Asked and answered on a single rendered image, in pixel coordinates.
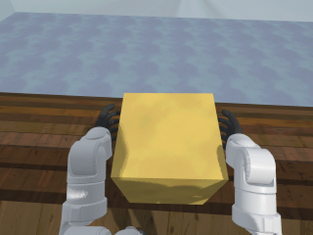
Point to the left robot forearm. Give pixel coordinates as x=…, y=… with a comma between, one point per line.
x=86, y=175

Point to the robot left hand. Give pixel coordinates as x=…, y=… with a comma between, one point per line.
x=103, y=119

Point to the carton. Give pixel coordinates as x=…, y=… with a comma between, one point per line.
x=168, y=149

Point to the right robot forearm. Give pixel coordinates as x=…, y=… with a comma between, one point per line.
x=255, y=207

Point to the robot right hand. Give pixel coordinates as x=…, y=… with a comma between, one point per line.
x=233, y=126

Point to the left robot shin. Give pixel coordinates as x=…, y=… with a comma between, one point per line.
x=131, y=227

